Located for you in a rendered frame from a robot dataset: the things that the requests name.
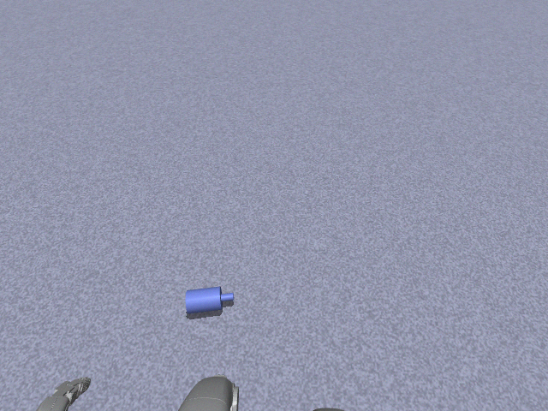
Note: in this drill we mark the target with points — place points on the bottle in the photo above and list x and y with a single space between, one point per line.
205 300

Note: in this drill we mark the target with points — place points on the left robot hand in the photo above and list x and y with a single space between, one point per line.
64 395

